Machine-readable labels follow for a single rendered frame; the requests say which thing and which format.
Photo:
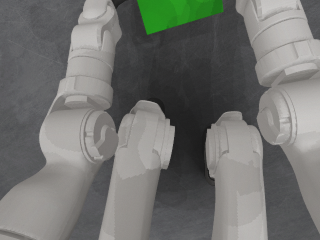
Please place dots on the left robot upper arm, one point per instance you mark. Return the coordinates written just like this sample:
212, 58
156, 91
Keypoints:
48, 205

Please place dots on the left robot forearm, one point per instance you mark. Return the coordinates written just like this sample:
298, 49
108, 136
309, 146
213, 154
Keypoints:
87, 83

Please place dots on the carton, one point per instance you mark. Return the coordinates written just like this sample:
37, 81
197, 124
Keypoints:
158, 15

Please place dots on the right robot foot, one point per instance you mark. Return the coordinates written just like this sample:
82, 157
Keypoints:
210, 180

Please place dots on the robot foot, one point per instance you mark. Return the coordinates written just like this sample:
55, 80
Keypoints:
210, 180
159, 102

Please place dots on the right robot forearm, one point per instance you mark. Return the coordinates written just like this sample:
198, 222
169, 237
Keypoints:
282, 41

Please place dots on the right robot upper arm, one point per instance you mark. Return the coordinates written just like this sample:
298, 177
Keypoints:
289, 116

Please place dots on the left robot foot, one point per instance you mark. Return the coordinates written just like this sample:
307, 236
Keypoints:
159, 102

